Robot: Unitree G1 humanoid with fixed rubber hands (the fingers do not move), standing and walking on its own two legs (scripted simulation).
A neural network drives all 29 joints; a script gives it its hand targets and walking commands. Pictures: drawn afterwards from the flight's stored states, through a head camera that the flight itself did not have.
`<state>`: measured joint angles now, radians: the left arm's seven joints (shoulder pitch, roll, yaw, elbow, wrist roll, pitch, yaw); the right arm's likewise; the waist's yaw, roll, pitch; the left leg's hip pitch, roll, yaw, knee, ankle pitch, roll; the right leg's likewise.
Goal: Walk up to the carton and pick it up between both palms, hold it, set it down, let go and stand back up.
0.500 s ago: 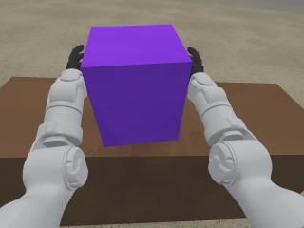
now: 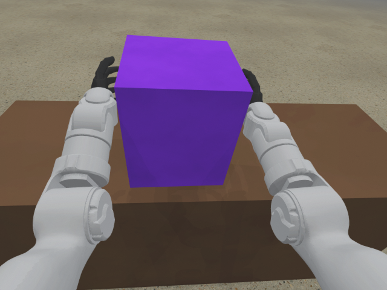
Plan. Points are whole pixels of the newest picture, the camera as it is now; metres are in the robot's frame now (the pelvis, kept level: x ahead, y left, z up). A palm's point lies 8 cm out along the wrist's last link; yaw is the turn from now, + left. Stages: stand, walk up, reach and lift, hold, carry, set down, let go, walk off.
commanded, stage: set down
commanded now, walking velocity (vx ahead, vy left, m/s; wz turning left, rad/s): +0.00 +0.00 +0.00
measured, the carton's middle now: (178, 115) +0.44 +0.04 +0.19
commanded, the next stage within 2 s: none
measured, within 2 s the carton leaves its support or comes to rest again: neither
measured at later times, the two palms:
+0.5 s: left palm (110, 103) +0.44 +0.18 +0.21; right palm (251, 108) +0.45 -0.12 +0.21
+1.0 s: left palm (120, 108) +0.46 +0.17 +0.19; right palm (253, 121) +0.45 -0.13 +0.17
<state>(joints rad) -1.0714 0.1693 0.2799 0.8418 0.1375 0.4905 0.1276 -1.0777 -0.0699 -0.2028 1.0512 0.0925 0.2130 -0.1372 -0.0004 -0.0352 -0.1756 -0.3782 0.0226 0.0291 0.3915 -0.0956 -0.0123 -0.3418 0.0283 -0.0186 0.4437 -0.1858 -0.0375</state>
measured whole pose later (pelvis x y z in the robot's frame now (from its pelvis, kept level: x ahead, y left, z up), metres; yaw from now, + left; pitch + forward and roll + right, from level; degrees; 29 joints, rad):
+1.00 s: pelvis +0.01 +0.00 +0.00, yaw +0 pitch +6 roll +0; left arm -1.07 0.10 0.38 0.94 0.21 0.29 0.13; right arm -1.03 -0.02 -0.49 1.05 -0.26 0.09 -0.03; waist 0.00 -0.04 -0.10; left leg -0.38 0.02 0.03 0.39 -0.11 -0.01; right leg -0.34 0.03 -0.02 0.44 -0.20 -0.04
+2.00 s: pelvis +0.04 -0.01 +0.00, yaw +0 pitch +8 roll +1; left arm -1.07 0.06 0.50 0.98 0.30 0.20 0.09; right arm -1.00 0.01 -0.63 1.05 -0.43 0.03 0.05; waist 0.00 -0.05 -0.08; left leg -0.38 0.02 0.03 0.39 -0.15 -0.02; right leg -0.34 0.03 -0.02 0.44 -0.24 -0.04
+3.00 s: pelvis +0.05 -0.01 +0.00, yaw +0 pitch +9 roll +1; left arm -1.04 0.03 0.59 0.99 0.38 0.11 0.05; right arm -0.95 0.06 -0.72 0.99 -0.53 -0.02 0.07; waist 0.00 -0.07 -0.04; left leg -0.38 0.02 0.03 0.39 -0.16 -0.02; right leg -0.34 0.03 -0.02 0.44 -0.25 -0.04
